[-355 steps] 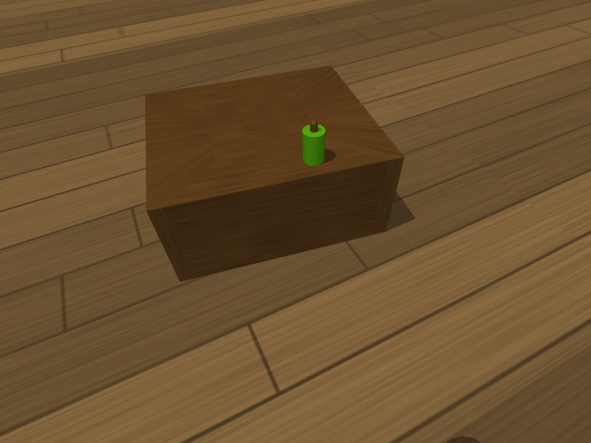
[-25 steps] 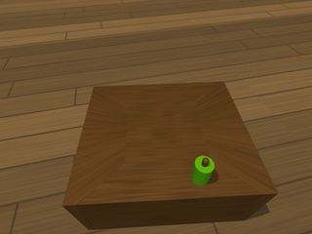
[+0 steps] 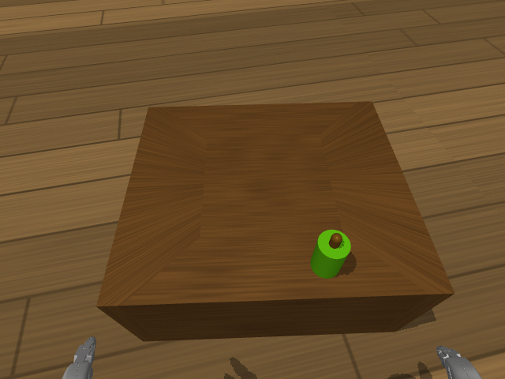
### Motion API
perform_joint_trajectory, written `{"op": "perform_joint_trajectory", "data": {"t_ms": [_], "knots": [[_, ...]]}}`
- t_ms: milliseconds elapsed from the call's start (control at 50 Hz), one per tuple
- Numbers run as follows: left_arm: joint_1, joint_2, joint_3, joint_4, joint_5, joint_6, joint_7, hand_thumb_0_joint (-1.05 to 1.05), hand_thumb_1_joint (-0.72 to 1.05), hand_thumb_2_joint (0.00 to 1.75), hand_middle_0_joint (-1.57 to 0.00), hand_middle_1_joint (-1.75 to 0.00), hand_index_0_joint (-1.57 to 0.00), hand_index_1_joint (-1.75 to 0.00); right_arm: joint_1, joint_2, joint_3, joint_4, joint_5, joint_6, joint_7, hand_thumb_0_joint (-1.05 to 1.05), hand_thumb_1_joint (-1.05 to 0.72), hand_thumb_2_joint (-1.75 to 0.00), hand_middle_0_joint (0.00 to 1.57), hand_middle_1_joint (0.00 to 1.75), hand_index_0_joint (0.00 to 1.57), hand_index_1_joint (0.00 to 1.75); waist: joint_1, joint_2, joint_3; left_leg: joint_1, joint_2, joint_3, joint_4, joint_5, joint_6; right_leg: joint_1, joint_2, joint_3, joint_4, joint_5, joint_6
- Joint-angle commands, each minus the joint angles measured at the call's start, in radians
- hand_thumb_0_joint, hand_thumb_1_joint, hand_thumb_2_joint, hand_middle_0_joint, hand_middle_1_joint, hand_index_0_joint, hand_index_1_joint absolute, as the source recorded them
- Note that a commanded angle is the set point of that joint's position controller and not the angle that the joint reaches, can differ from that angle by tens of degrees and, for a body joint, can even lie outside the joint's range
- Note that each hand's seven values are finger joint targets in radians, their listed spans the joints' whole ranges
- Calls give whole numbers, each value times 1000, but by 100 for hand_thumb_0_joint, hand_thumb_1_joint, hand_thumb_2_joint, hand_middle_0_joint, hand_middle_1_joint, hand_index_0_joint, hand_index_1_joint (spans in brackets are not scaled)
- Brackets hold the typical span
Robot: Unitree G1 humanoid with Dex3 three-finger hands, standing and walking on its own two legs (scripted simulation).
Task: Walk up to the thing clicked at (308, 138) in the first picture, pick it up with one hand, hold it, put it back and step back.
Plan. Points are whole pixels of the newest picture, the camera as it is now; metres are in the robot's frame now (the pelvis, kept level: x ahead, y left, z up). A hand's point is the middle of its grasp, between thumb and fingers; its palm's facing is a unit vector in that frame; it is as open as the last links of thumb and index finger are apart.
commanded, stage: go down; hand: right
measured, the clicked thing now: (330, 251) +0.45 -0.17 -0.26
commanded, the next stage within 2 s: none
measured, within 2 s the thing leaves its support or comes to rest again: neither
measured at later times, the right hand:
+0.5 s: hand (427, 374) +0.17 -0.26 -0.12, palm faces +0.05 +0.95 -0.32, open 17.4 cm
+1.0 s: hand out of the picture +0.15 -0.27 -0.10, palm faces +0.09 +0.95 -0.31, open 17.5 cm
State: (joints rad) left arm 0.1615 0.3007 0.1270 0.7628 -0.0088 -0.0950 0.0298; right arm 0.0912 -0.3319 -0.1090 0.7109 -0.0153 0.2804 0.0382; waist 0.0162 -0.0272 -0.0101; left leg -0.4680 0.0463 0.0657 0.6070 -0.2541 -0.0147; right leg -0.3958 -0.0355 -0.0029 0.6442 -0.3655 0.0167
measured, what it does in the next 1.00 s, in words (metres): stands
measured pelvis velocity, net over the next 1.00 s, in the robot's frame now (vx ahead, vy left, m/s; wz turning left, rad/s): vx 0.00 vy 0.00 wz -0.02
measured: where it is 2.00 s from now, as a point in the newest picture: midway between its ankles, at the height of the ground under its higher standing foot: outside the picture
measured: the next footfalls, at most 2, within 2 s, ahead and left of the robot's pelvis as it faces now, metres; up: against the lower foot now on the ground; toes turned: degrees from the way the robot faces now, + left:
none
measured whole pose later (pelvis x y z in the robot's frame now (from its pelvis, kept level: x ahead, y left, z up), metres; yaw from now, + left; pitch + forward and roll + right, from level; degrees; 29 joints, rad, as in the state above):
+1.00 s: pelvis +0.00 +0.00 -0.03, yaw -1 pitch +10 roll +1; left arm 0.38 0.26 0.08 0.35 -0.02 -0.10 0.11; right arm 0.34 -0.38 -0.19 0.19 0.03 0.45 0.11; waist 0.01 -0.03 -0.13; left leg -0.65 0.06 0.08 0.87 -0.39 -0.02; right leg -0.59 -0.03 0.03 0.92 -0.51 0.02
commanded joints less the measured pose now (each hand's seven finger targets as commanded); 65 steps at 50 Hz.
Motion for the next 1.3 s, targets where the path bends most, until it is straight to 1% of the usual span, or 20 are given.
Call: {"op": "perform_joint_trajectory", "data": {"t_ms": [0,40,80,100,180,220,320,380,480,580,640,700,740,940,1040,1120,1140,1160,1220,1280], "knots": [[-58,172,55,-209,2,-82,27,0,-53,4,-6,-6,-6,-6,-23,-178,-67,-192,0,-26,-26,0,51,-5,3,6,4,6,-8,34,-250,171,-27,-10,-30,140,16,-13,34,-1,-53,213,-27],[-27,194,67,-228,8,-86,40,0,-53,4,-6,-7,-6,-7,-34,-219,-97,-266,3,-27,-32,0,52,-4,3,5,4,5,-6,26,-275,168,-26,-8,-11,171,15,-11,35,1,-35,242,-24],[4,170,60,-217,7,-87,45,0,-53,4,-6,-6,-6,-6,32,-177,-72,-238,1,-9,-31,0,55,-4,3,6,4,6,-5,15,-247,136,-29,-5,5,172,17,-22,34,0,-21,251,-21],[19,173,61,-223,11,-86,48,0,-53,4,-6,-6,-6,-6,4,-225,-103,-312,0,-9,-33,0,54,-3,3,5,4,5,-11,-7,-273,141,-28,-3,18,190,20,-19,33,3,-15,277,-17],[50,174,65,-242,6,-82,51,0,-53,4,-6,-6,-6,-6,86,-173,-70,-302,9,39,-21,0,53,-4,3,5,4,5,2,-15,-242,98,-40,13,49,196,24,-28,22,16,7,355,-4],[43,157,52,-265,3,-78,49,0,-53,3,-6,-6,-6,-5,32,-216,-94,-406,11,47,-18,0,53,-4,3,5,4,6,-12,-33,-252,96,-37,13,60,202,23,-34,22,15,19,368,-1],[75,152,56,-314,-4,-70,47,0,-53,4,-6,-6,-6,-6,95,-193,-83,-434,15,91,-2,0,51,-5,3,6,4,6,-7,-17,-217,68,-36,15,77,174,21,-71,24,14,41,324,-3],[96,168,70,-356,-5,-73,45,0,-54,4,-6,-6,-6,-6,108,-199,-92,-478,16,107,2,0,54,-6,2,6,4,6,-1,-22,-243,52,-40,21,108,196,21,-58,15,28,65,409,6],[114,145,54,-422,-10,-70,49,0,-54,5,-6,-6,-6,-6,132,-218,-122,-522,20,119,5,0,52,-6,2,6,3,6,-9,-3,-245,51,-28,8,118,179,18,-107,29,19,93,321,-4],[154,138,48,-470,-11,-67,59,0,-54,4,-6,-6,-6,-6,186,-218,-133,-571,23,128,20,0,54,-5,2,6,3,6,-9,-14,-285,55,-24,3,148,230,21,-111,32,21,126,382,0],[167,127,44,-481,-10,-63,66,0,-54,4,-6,-6,-6,-6,171,-247,-158,-624,22,128,24,0,53,-5,3,6,4,6,-11,-24,-266,32,-23,4,147,184,19,-129,33,18,125,321,-3],[166,130,42,-506,-11,-63,72,0,-54,5,-6,-6,-6,-6,223,-200,-129,-597,31,141,36,0,55,-6,2,6,3,6,-8,-14,-228,-2,-27,9,143,118,16,-158,32,22,121,260,-6],[182,129,46,-515,-12,-61,75,0,-54,4,-6,-6,-6,-6,195,-242,-161,-640,31,140,38,0,53,-6,2,6,3,6,-4,-24,-245,-5,-26,7,143,102,17,-157,33,21,121,231,-8],[197,114,34,-580,-17,-66,93,0,-54,4,-6,-6,-6,-6,219,-248,-175,-691,41,139,64,0,56,-6,2,6,3,6,-8,-15,-220,-33,-23,4,141,19,17,-203,38,18,126,112,-17],[179,100,2,-646,-16,-82,109,0,-54,4,-6,-6,-6,-6,68,-312,-221,-744,42,102,57,0,58,-6,2,6,3,6,6,-32,-248,-34,-23,0,146,-8,13,-193,33,32,121,82,-15],[191,62,-55,-617,-14,-95,124,0,-54,5,-6,-6,-5,-6,-48,-355,-263,-691,62,56,70,0,56,-6,3,6,4,6,7,-44,-212,-27,-10,-22,121,-26,8,-203,38,23,127,42,-20],[206,87,-37,-591,-13,-99,129,0,-54,5,-5,-6,-5,-6,-79,-381,-287,-636,70,49,76,0,57,-6,2,6,3,6,16,-52,-201,-38,-11,-25,114,-49,8,-213,38,25,121,13,-21],[192,76,-46,-624,-13,-108,132,0,-54,5,-5,-6,-5,-6,-150,-388,-290,-685,76,31,86,0,58,-6,2,6,4,6,21,-70,-238,-25,-12,-25,115,-32,8,-186,36,27,114,27,-20],[278,104,-17,-548,-15,-114,133,0,-54,5,-5,-6,-6,-6,-205,-404,-295,-552,87,12,126,0,58,-5,3,6,4,6,40,-106,-220,-39,-17,-13,125,15,13,-150,32,32,101,81,-15],[223,111,-31,-564,-16,-129,124,0,-55,5,-6,-6,-6,-6,-273,-426,-312,-425,98,-2,171,0,59,-5,3,6,4,6,19,-70,-229,-16,-19,-1,117,26,14,-150,28,36,94,105,-15]]}}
